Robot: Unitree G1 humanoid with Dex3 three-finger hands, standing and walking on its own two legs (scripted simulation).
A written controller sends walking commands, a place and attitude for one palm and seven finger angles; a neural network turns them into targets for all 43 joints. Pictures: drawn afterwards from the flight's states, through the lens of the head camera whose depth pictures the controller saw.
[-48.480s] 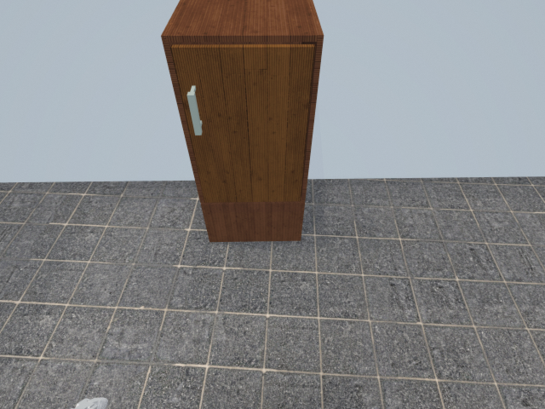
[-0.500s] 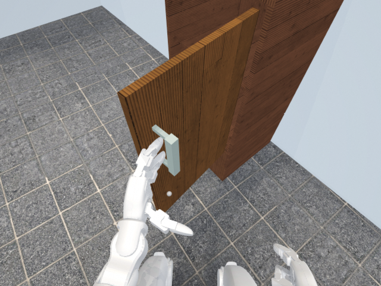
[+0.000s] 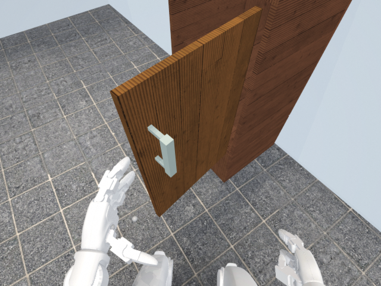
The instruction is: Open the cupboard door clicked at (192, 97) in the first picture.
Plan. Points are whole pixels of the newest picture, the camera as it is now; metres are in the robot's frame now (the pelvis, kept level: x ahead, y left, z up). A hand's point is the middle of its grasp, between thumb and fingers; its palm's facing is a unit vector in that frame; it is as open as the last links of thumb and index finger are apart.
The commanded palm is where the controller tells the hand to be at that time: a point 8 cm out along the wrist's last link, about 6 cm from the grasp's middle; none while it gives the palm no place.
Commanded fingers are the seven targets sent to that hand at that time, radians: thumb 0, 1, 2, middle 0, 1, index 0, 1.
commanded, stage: slide the hand sideways off the handle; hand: left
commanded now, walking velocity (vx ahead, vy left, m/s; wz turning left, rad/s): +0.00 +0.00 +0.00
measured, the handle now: (162, 152) +0.38 +0.09 +0.05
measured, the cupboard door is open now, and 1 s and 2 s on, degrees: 98 98 98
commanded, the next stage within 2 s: draw the hand back to the body in 0.06 s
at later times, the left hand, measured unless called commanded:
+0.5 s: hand (100, 217) +0.22 +0.16 +0.10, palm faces +0.00 -1.00 -0.05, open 16.3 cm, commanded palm +0.20 +0.22 +0.11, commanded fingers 0.00 -0.50 0.30 -0.15 -0.30 -0.15 -0.30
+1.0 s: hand (19, 198) +0.22 +0.24 +0.17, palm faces +0.26 -0.89 -0.37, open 13.4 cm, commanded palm +0.18 +0.29 +0.21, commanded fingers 0.00 0.31 0.64 -0.18 -0.30 -0.18 -0.30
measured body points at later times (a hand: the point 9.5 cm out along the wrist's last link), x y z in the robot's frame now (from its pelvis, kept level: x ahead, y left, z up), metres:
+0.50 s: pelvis +0.01 +0.00 +0.03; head +0.05 +0.00 +0.48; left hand +0.22 +0.21 +0.11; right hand +0.18 -0.22 -0.05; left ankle +0.04 +0.12 -0.63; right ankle +0.00 -0.10 -0.63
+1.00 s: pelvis +0.03 +0.03 +0.09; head +0.02 +0.01 +0.54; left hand +0.20 +0.29 +0.20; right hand +0.21 -0.19 +0.01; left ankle +0.04 +0.12 -0.63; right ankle +0.00 -0.10 -0.63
